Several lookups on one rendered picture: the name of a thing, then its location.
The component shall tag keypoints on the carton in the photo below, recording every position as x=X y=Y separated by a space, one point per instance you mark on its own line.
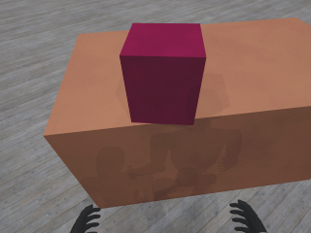
x=162 y=67

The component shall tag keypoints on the pedestal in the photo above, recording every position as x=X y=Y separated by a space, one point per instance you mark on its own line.
x=252 y=125

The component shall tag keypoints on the left robot hand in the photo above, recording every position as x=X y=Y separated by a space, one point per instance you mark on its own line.
x=81 y=225

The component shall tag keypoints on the right robot hand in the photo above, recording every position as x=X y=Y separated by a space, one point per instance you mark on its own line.
x=250 y=219

